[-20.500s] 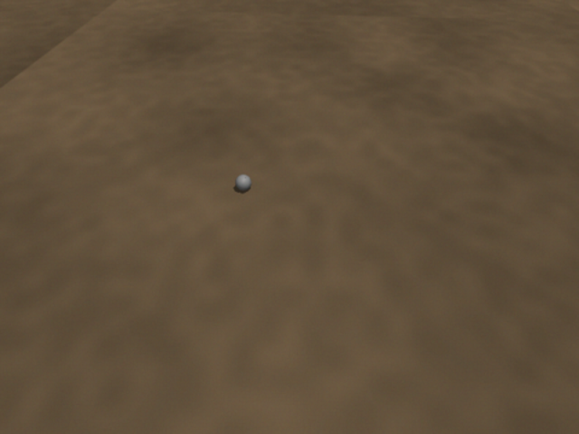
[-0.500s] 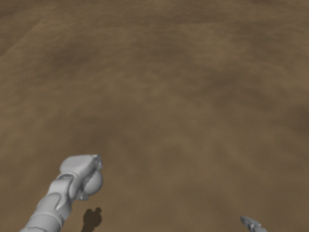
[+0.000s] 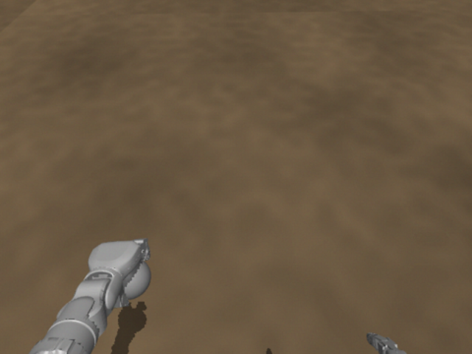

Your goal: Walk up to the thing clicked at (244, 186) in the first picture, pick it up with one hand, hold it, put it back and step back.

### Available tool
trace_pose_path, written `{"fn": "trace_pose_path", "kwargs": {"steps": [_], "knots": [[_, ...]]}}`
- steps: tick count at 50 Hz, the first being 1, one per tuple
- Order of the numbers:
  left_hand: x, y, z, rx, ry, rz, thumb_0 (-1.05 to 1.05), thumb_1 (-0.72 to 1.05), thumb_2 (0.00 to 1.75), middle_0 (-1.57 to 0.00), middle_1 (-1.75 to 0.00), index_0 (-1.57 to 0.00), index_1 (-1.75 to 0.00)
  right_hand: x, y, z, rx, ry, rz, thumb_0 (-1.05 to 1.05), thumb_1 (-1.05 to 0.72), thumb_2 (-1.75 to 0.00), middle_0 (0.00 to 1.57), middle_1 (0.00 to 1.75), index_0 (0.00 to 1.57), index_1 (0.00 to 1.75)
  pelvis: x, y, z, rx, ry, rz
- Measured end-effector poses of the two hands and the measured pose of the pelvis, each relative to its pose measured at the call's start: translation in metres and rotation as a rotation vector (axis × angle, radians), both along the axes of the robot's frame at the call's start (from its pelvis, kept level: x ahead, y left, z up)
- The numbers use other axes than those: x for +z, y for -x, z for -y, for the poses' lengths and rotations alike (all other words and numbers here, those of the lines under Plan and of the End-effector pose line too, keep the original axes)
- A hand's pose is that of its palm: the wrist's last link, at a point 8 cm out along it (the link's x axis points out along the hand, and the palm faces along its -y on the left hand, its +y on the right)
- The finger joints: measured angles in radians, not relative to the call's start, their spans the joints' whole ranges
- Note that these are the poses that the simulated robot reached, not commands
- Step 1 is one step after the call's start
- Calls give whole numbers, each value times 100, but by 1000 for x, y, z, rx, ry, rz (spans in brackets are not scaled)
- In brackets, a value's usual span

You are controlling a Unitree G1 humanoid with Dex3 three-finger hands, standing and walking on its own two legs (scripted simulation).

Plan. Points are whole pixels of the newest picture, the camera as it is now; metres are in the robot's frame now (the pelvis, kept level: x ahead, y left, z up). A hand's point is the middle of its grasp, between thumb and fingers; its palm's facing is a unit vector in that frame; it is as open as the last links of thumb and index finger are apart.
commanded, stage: crouch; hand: left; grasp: from above
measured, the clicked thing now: (129, 277) +0.31 +0.22 -0.11
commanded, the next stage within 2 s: lower in 1.58 s
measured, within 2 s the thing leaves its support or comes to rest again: neither
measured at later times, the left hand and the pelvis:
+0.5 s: hand (147, 287) +0.36 +0.25 -0.32, palm faces -0.44 +0.02 -0.90, open 11.0 cm; pelvis -0.05 +0.01 -0.19, yaw -2 degrees
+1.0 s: hand (159, 295) +0.39 +0.26 -0.49, palm faces -0.44 -0.01 -0.90, open 10.9 cm; pelvis -0.06 +0.00 -0.33, yaw -4 degrees
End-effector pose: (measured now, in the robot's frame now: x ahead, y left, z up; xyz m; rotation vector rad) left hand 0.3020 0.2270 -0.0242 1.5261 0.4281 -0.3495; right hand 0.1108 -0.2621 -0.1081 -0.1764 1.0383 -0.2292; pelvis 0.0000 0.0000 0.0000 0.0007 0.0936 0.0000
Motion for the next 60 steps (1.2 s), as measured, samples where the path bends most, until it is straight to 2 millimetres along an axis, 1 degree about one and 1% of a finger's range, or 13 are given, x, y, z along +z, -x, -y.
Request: {"fn": "trace_pose_path", "kwargs": {"steps": [4, 8, 14, 18, 21, 24, 27, 32, 36, 40, 45, 51, 60], "knots": [[-32, -5, -2, -14, -21, -1, -1, -15, 80, -50, -90, -47, -85, -18, 19, 8, -2, 29, -59, 1, -89, -90, 20, 30, 20, 30, -18, 5, -1, 6, 7, -77], [-71, -15, -4, -32, -40, 18, -1, -16, 81, -49, -91, -47, -86, -44, 43, 17, -12, 64, -121, 1, -90, -90, 20, 30, 20, 30, -47, 12, -2, 6, 17, -166], [-130, -37, -9, -29, -58, 58, -1, -15, 79, -49, -91, -47, -86, -96, 83, 22, -47, 108, -207, 1, -90, -90, 20, 30, 20, 30, -100, 25, -6, 0, 32, -291], [-170, -51, -12, -13, -63, 68, -1, -14, 78, -49, -90, -47, -86, -133, 106, 18, -69, 116, -255, 1, -90, -89, 20, 30, 20, 30, -136, 34, -9, -4, 40, -363], [-199, -58, -15, 0, -60, 64, -1, -14, 78, -49, -90, -47, -85, -162, 119, 12, -73, 107, -286, 1, -90, -89, 20, 30, 20, 30, -161, 40, -11, -8, 45, -406], [-229, -62, -18, 7, -53, 48, -1, -14, 77, -49, -90, -47, -85, -189, 128, 5, -66, 93, -307, 1, -90, -89, 20, 30, 20, 30, -186, 46, -13, -11, 50, -444], [-259, -64, -21, -1, -49, 30, -1, -14, 77, -50, -89, -48, -85, -215, 133, -1, -53, 78, -319, 1, -90, -89, 20, 30, 21, 30, -210, 51, -14, -12, 56, -474], [-306, -69, -23, -19, -34, 16, -1, -14, 75, -51, -88, -49, -84, -252, 134, -6, -16, 67, -330, 1, -90, -89, 21, 30, 21, 30, -247, 57, -14, -10, 68, -517], [-339, -75, -24, -25, -22, 29, -1, -14, 74, -52, -87, -50, -83, -276, 132, -5, 18, 70, -343, 1, -89, -89, 21, 30, 21, 30, -272, 60, -12, -11, 76, -542], [-365, -82, -25, -19, -19, 43, -1, -14, 74, -53, -86, -51, -82, -295, 129, -1, 45, 77, -352, 1, -90, -90, 21, 30, 21, 30, -294, 61, -9, -14, 82, -558], [-391, -90, -27, 7, -21, 44, -1, -15, 74, -54, -85, -52, -81, -313, 127, 6, 67, 84, -359, 0, -90, -90, 21, 30, 21, 30, -315, 62, -7, -23, 85, -563], [-413, -96, -30, 24, -19, 37, -1, -15, 73, -55, -85, -53, -81, -330, 132, 12, 71, 85, -378, 0, -91, -90, 20, 30, 21, 30, -335, 63, -4, -36, 86, -562], [-442, -101, -34, 20, -18, 19, -1, -14, 72, -54, -85, -52, -81, -354, 148, 14, 63, 72, -425, 0, -91, -90, 20, 30, 20, 30, -362, 66, -3, -50, 87, -548]]}}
